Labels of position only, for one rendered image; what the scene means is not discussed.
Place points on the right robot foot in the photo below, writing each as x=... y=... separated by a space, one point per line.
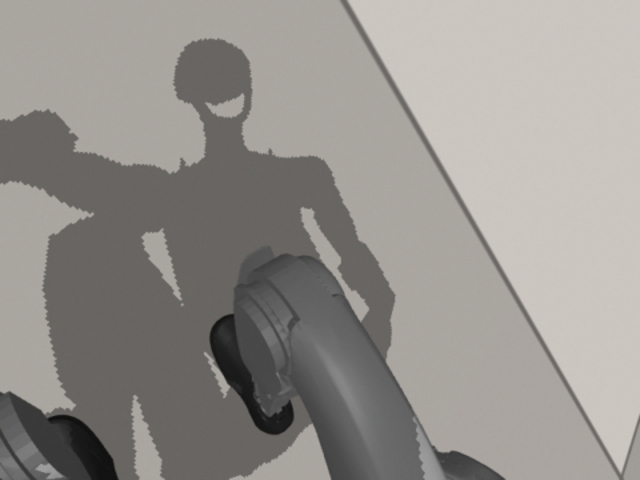
x=225 y=349

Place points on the left robot foot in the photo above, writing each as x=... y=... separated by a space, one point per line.
x=80 y=438

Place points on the right robot hand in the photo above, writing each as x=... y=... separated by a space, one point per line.
x=458 y=466

